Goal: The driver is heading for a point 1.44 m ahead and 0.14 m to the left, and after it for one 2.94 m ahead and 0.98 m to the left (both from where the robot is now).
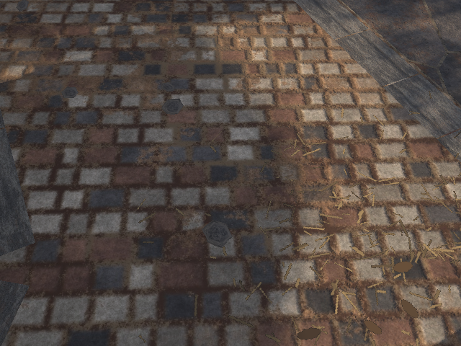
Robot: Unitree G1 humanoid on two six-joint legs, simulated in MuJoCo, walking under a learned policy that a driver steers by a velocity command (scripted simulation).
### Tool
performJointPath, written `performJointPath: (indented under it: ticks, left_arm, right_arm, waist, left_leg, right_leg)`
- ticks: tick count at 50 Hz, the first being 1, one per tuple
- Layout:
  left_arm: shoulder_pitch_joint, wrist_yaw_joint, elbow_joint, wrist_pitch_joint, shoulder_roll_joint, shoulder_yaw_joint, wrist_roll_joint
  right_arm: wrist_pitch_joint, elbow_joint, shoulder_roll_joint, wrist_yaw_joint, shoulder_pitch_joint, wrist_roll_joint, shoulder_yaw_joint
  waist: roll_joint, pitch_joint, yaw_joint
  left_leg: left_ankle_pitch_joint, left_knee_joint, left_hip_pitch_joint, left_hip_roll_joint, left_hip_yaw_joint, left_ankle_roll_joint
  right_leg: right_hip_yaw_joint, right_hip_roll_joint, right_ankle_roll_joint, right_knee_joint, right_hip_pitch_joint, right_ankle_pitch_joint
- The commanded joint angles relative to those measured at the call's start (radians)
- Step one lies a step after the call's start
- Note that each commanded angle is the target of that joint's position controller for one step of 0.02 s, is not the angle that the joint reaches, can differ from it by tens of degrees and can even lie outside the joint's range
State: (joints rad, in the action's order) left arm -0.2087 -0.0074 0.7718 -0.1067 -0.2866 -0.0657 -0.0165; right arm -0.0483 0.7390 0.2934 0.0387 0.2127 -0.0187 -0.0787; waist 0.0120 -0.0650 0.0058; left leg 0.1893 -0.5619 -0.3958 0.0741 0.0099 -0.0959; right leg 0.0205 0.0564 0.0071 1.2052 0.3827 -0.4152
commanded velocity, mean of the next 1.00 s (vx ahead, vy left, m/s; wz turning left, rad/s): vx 0.50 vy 0.00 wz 0.33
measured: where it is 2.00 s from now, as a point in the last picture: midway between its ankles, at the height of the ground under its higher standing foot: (181, 167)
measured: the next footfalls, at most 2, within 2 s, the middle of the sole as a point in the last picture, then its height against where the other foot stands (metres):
right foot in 0.38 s outside the picture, level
left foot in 0.86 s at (159, 295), level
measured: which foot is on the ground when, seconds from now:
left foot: down 0.00-0.38, up 0.40-0.84, down 0.86-1.00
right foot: up 0.00-0.36, down 0.38-0.88, up 0.90-1.00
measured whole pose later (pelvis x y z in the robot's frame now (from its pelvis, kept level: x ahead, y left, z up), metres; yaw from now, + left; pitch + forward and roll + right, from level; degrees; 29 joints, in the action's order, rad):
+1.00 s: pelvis +0.53 +0.10 +0.01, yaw +18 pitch +2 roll +0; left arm -0.31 0.01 0.85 -0.08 -0.31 -0.04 -0.02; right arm -0.07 0.69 0.27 0.03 0.18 0.00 -0.04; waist 0.03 -0.02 -0.02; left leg 0.17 -0.47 -0.34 0.03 0.03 -0.06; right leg 0.02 0.05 -0.02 1.11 0.40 -0.38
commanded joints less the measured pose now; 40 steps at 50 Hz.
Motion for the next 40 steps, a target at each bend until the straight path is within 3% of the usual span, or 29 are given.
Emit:
performJointPath:
  ticks: [1,4,8,13,16,17,18,19,20,21,22,23,24,26,27,30,32,34,37,40]
  left_arm:
    - [0.011,-0.003,-0.089,-0.020,-0.130,-0.035,0.022]
    - [0.042,-0.003,-0.102,0.007,-0.090,-0.026,0.033]
    - [0.190,0.005,-0.140,0.006,-0.054,-0.009,0.028]
    - [0.305,0.030,-0.176,-0.014,-0.074,-0.010,0.010]
    - [0.267,0.038,-0.171,-0.029,-0.105,-0.023,0.007]
    - [0.210,0.035,-0.157,-0.034,-0.116,-0.031,0.007]
    - [0.105,0.030,-0.130,-0.039,-0.141,-0.044,0.016]
    - [-0.040,0.024,-0.112,-0.041,-0.184,-0.056,0.035]
    - [-0.163,0.024,-0.076,-0.031,-0.267,-0.077,0.050]
    - [-0.184,0.034,-0.054,-0.025,-0.202,-0.066,0.015]
    - [-0.129,0.032,-0.066,-0.020,-0.126,-0.045,0.005]
    - [-0.075,0.030,-0.073,-0.010,-0.102,-0.033,0.015]
    - [-0.039,0.030,-0.067,-0.004,-0.086,-0.025,0.022]
    - [-0.021,0.028,-0.056,-0.007,-0.065,-0.013,0.029]
    - [-0.028,0.029,-0.046,-0.010,-0.067,-0.013,0.023]
    - [-0.051,0.025,-0.021,-0.011,-0.122,-0.026,0.009]
    - [-0.065,0.022,-0.008,-0.004,-0.143,-0.029,0.004]
    - [-0.090,0.020,0.007,0.004,-0.155,-0.029,-0.002]
    - [-0.153,0.021,0.039,0.016,-0.167,-0.028,-0.010]
    - [-0.175,0.018,0.063,0.032,-0.183,-0.030,-0.014]
  right_arm:
    - [-0.021,-0.085,0.106,-0.013,0.008,0.015,-0.024]
    - [-0.027,-0.077,0.138,-0.032,0.040,0.007,-0.031]
    - [-0.016,-0.058,0.148,-0.052,0.095,-0.001,-0.034]
    - [-0.002,-0.031,0.148,-0.059,0.166,-0.009,-0.035]
    - [0.009,-0.033,0.148,-0.066,0.158,-0.007,-0.038]
    - [0.013,-0.039,0.143,-0.066,0.142,-0.007,-0.037]
    - [0.012,-0.047,0.115,-0.063,0.125,-0.002,-0.027]
    - [0.008,-0.063,0.063,-0.057,0.121,0.012,-0.006]
    - [-0.003,-0.073,-0.004,-0.059,0.272,-0.008,0.014]
    - [-0.009,-0.052,0.065,-0.060,0.306,-0.024,0.011]
    - [-0.009,-0.053,0.134,-0.058,0.199,-0.022,-0.006]
    - [-0.009,-0.073,0.138,-0.058,0.107,-0.008,-0.007]
    - [-0.013,-0.091,0.124,-0.055,0.049,0.007,-0.007]
    - [-0.015,-0.095,0.089,-0.045,0.053,0.005,-0.005]
    - [-0.013,-0.092,0.067,-0.041,0.065,0.004,0.001]
    - [-0.015,-0.118,0.032,-0.037,-0.005,0.016,0.019]
    - [-0.022,-0.130,0.019,-0.030,-0.066,0.014,0.029]
    - [-0.028,-0.140,0.016,-0.023,-0.129,0.010,0.033]
    - [-0.032,-0.164,0.029,-0.013,-0.210,0.000,0.031]
    - [-0.036,-0.184,0.051,-0.002,-0.240,-0.002,0.024]
  waist:
    - [-0.059,0.137,-0.015]
    - [-0.042,0.106,-0.018]
    - [-0.081,0.066,0.036]
    - [-0.102,0.049,0.079]
    - [-0.136,0.058,0.049]
    - [-0.151,0.074,0.016]
    - [-0.143,0.135,-0.037]
    - [-0.075,0.271,-0.100]
    - [0.219,0.405,-0.057]
    - [0.275,0.385,-0.063]
    - [0.149,0.232,-0.089]
    - [0.067,0.146,-0.082]
    - [0.039,0.078,-0.065]
    - [0.077,0.063,-0.022]
    - [0.088,0.070,-0.014]
    - [0.070,0.058,-0.023]
    - [0.061,0.053,-0.043]
    - [0.061,0.044,-0.065]
    - [0.065,0.030,-0.093]
    - [0.078,0.020,-0.078]
  left_leg:
    - [-0.164,0.315,0.290,-0.260,-0.419,-0.199]
    - [-0.291,0.340,0.204,-0.227,-0.329,-0.201]
    - [-0.213,0.331,0.167,-0.164,-0.267,-0.142]
    - [-0.115,0.262,0.226,-0.191,-0.355,-0.119]
    - [-0.151,0.177,0.298,-0.218,-0.435,-0.099]
    - [-0.197,0.135,0.296,-0.208,-0.443,-0.086]
    - [-0.281,0.036,0.280,-0.166,-0.405,-0.059]
    - [-0.208,-0.205,0.177,-0.115,-0.337,-0.024]
    - [0.217,-0.551,-0.176,0.042,-0.210,0.059]
    - [0.391,-0.708,-0.345,-0.001,-0.217,0.072]
    - [0.306,-0.758,-0.393,-0.046,-0.223,0.076]
    - [0.234,-0.743,-0.375,-0.081,-0.180,0.076]
    - [0.187,-0.684,-0.357,-0.105,-0.166,0.075]
    - [0.141,-0.584,-0.274,-0.146,-0.143,0.071]
    - [0.139,-0.544,-0.259,-0.154,-0.123,0.074]
    - [0.062,-0.379,-0.271,-0.176,-0.081,0.093]
    - [-0.055,-0.246,-0.243,-0.175,-0.062,0.097]
    - [-0.155,-0.128,-0.191,-0.156,-0.039,0.099]
    - [-0.201,-0.034,-0.158,-0.133,-0.025,0.094]
    - [-0.127,0.031,-0.134,-0.117,-0.020,0.059]
  right_leg:
    - [0.073,0.065,-0.008,-0.065,0.249,0.106]
    - [0.041,0.046,0.034,-0.200,0.238,0.189]
    - [0.033,-0.007,0.059,-0.498,0.212,0.437]
    - [0.049,-0.055,0.042,-0.687,0.153,0.490]
    - [0.060,-0.063,0.008,-0.732,0.097,0.376]
    - [0.045,-0.069,-0.012,-0.757,0.021,0.357]
    - [0.032,-0.057,-0.044,-0.786,-0.131,0.384]
    - [0.154,0.081,-0.110,-0.750,-0.387,0.357]
    - [0.590,0.301,-0.281,-0.802,-0.745,0.208]
    - [0.815,0.362,-0.316,-0.893,-0.758,-0.040]
    - [0.680,0.314,-0.272,-0.917,-0.631,-0.091]
    - [0.535,0.266,-0.236,-0.926,-0.500,-0.009]
    - [0.441,0.225,-0.228,-0.950,-0.385,0.107]
    - [0.324,0.170,-0.212,-0.990,-0.285,0.254]
    - [0.292,0.162,-0.221,-1.004,-0.272,0.303]
    - [0.215,0.169,-0.247,-1.048,-0.252,0.413]
    - [0.152,0.150,-0.232,-1.060,-0.245,0.439]
    - [0.100,0.130,-0.211,-1.058,-0.237,0.450]
    - [0.093,0.152,-0.197,-1.039,-0.282,0.449]
    - [0.104,0.193,-0.175,-0.990,-0.359,0.500]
